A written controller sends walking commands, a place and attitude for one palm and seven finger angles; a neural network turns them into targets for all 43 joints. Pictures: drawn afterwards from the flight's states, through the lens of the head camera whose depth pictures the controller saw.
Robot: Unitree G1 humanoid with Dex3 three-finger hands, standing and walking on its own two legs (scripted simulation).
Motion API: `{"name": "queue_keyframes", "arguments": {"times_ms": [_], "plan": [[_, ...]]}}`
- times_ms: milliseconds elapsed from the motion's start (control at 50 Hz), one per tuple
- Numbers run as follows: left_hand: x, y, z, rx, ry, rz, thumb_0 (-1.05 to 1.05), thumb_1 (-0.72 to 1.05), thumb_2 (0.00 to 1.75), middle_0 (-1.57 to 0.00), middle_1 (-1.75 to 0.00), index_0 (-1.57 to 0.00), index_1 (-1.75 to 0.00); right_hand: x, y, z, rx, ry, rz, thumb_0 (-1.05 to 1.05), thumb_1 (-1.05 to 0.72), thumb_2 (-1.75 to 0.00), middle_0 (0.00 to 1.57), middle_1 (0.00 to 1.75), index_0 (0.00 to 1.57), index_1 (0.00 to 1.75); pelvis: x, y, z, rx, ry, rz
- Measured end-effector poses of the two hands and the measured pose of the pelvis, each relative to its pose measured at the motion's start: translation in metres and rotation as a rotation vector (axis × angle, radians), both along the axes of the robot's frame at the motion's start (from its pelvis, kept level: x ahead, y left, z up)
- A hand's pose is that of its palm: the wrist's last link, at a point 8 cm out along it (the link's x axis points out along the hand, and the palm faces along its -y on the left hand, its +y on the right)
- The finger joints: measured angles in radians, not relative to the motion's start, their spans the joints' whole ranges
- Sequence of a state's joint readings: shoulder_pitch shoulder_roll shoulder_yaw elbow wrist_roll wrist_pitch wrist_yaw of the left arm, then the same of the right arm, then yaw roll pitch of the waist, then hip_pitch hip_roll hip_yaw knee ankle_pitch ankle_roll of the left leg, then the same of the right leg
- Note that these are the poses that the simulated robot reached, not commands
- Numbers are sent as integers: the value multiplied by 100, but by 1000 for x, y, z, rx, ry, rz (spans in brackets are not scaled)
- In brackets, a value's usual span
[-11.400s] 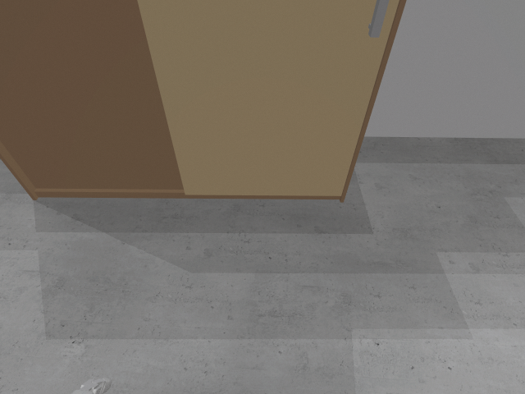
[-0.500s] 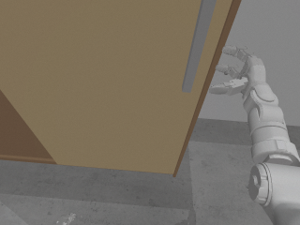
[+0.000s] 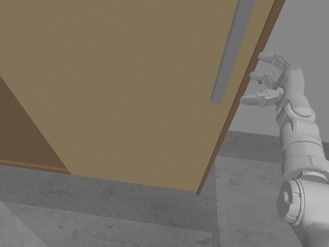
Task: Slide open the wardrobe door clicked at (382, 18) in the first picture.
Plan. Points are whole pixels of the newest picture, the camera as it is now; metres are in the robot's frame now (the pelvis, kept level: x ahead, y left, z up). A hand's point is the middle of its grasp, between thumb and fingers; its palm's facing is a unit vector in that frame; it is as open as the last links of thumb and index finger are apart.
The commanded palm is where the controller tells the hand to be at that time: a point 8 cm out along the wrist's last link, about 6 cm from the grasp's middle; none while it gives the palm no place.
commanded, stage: move the hooked fingers beside the handle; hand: right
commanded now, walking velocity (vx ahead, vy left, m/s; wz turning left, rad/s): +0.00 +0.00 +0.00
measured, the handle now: (228, 51) +0.53 -0.07 +0.23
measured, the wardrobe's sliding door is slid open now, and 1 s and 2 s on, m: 0.00 0.00 0.00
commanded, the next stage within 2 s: feel for the door with the fingertips in 0.46 s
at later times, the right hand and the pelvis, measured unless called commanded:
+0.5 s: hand (253, 78) +0.48 -0.13 +0.20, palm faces +0.00 +1.00 +0.01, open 14.0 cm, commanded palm +0.45 -0.19 +0.19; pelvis -0.01 +0.00 +0.00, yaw -1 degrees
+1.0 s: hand (236, 78) +0.47 -0.09 +0.19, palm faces -0.01 +1.00 +0.01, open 14.0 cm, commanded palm +0.45 -0.16 +0.19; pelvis -0.01 +0.00 +0.00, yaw -1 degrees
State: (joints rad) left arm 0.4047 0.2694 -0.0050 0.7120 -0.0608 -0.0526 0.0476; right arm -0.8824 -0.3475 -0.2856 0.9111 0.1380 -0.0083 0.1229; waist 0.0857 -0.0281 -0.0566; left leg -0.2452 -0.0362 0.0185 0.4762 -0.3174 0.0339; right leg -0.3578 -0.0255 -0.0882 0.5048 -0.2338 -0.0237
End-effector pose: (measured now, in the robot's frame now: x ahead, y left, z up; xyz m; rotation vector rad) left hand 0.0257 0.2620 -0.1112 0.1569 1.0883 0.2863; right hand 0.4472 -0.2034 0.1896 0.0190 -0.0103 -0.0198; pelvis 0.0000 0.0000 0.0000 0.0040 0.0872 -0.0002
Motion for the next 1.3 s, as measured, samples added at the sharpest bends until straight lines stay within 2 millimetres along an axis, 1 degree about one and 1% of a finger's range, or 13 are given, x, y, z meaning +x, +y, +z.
{"name": "queue_keyframes", "arguments": {"times_ms": [80,140,220,280,380,580,680,780,920,1000,1060,1160,1300], "plan": [[19,-1,2,2,-40,-29,1,90,90,-21,-30,-20,-30,-8,-3,3,-9,-7,4,-2,50,-30,30,120,30,120,-1,-1,0,2,-8,-12],[35,-4,3,4,-73,-61,1,90,90,-21,-30,-20,-30,-12,1,7,-12,-5,20,-2,51,-30,30,120,30,120,-4,-2,-1,4,-13,-26],[51,-8,6,6,-115,-97,1,90,90,-21,-30,-20,-30,-12,8,8,4,17,26,-2,51,-30,30,121,30,120,-7,-2,-1,5,-12,-37],[56,-10,7,4,-138,-110,1,90,90,-21,-30,-20,-30,-8,12,7,-2,30,21,-2,51,-30,30,121,30,120,-10,-2,-2,5,-6,-41],[46,-13,5,-2,-127,-106,1,90,90,-21,-30,-20,-30,-1,16,8,-4,17,16,-2,51,-30,30,121,30,120,-13,-3,-4,5,7,-37],[-11,-9,-5,-8,21,-31,1,90,90,-21,-30,-20,-30,10,16,1,0,12,17,-2,50,-30,30,120,30,120,-10,-4,-4,4,24,-18],[-28,-6,-6,-10,63,-2,1,90,90,-21,-30,-20,-30,9,21,1,-13,-16,30,-2,50,-30,30,120,30,120,-7,-5,-4,5,22,-12],[-24,-6,-7,-15,56,-6,1,90,90,-21,-30,-20,-30,6,36,0,-4,-4,50,-2,51,-30,30,120,30,120,-6,-4,-3,5,15,-14],[5,-8,-5,-26,-36,-35,1,90,90,-21,-30,-20,-30,3,54,3,-1,-1,38,-2,51,-30,30,120,30,120,-8,-2,-3,2,8,-13],[21,-9,-3,-31,-76,-57,1,90,90,-21,-30,-20,-30,2,57,4,-7,18,29,-2,50,-30,30,120,30,120,-9,1,-3,0,5,-18],[27,-9,-1,-29,-89,-69,1,90,90,-21,-30,-20,-30,4,54,5,-9,27,14,-2,50,-30,30,121,30,120,-11,3,-3,0,7,-23],[24,-4,-3,-21,-68,-79,1,90,90,-21,-30,-20,-30,10,51,7,-27,28,13,-2,50,-30,30,121,30,120,-12,6,-4,2,21,-34],[-3,4,-7,-6,25,-65,1,90,90,-21,-30,-20,-30,19,49,5,-19,25,23,-2,50,-30,33,123,35,123,-11,6,-6,3,47,-41]]}}
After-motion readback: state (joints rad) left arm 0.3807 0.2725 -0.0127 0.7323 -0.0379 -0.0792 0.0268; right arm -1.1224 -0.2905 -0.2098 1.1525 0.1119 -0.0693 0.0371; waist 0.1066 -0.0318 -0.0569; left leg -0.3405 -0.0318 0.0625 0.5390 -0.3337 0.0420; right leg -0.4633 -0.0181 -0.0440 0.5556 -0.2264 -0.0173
